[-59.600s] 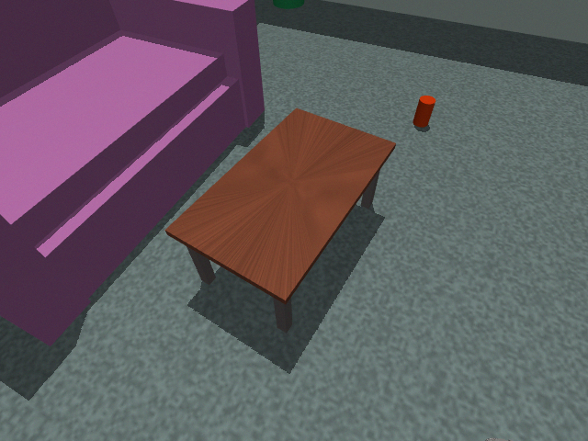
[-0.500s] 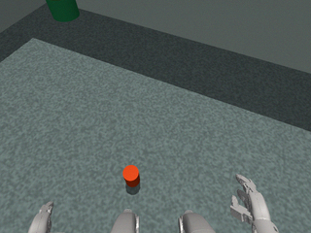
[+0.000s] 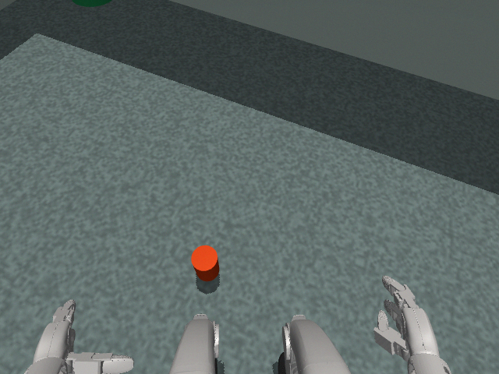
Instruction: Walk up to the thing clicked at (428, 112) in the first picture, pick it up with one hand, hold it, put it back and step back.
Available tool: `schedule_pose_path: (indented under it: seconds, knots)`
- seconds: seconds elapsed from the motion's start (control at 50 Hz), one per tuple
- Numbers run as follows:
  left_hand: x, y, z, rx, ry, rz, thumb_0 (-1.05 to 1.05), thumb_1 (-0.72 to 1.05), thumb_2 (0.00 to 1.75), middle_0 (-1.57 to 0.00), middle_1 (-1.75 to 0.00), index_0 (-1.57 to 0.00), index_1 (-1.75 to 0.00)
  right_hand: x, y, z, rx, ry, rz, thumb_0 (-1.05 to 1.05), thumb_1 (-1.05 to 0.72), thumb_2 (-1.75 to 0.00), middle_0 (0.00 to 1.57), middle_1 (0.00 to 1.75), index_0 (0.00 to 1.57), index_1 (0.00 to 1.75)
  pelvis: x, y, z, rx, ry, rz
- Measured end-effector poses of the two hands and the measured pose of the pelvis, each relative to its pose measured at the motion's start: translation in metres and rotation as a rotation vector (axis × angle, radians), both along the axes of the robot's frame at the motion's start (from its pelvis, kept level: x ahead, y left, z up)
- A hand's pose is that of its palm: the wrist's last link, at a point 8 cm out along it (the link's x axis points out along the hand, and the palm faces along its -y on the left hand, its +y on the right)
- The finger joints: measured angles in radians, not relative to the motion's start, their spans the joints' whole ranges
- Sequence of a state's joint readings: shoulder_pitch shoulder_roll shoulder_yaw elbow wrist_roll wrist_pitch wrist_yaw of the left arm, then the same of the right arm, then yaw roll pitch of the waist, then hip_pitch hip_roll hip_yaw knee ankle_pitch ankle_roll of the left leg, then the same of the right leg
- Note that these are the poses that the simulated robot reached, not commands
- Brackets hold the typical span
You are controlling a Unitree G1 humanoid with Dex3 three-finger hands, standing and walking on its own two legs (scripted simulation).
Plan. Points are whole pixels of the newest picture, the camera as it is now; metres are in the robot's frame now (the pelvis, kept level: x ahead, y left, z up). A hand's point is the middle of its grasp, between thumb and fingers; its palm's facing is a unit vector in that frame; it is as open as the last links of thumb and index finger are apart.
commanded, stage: go down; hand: left
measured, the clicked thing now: (206, 264) +0.44 +0.12 -0.59
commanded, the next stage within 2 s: approach in 1.56 s
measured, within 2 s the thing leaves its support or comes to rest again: neither
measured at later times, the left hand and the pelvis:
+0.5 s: hand (114, 277) +0.31 +0.29 -0.21, palm faces +0.03 -0.98 -0.19, open 17.2 cm; pelvis -0.04 +0.00 -0.15, yaw -2 degrees
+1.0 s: hand (121, 252) +0.37 +0.29 -0.23, palm faces -0.08 -0.96 -0.25, open 16.4 cm; pelvis -0.06 +0.00 -0.20, yaw -4 degrees
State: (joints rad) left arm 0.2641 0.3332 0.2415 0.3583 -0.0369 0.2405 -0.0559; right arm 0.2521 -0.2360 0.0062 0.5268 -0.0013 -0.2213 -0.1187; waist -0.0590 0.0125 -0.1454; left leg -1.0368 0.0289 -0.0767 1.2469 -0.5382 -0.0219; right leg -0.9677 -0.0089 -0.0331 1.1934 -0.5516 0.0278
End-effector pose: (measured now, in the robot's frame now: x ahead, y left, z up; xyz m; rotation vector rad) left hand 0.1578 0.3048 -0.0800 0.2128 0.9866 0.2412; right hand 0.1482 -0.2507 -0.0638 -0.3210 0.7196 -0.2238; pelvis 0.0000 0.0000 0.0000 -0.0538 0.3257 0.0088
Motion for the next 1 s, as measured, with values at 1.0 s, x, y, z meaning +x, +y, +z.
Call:
schedule_pose_path:
  seconds: [1.0]
  knots:
    - [0.197,0.036,-0.134,-0.022,-0.659,-0.365,-0.01,-0.42,0.36,-0.01,-0.32,-0.02,-0.29,-0.097,-0.028,-0.238,-0.016,0.441,0.015,0.0,-0.86,-0.89,0.21,0.3,0.2,0.3,-0.055,-0.001,-0.201,-0.021,0.259,-0.056]
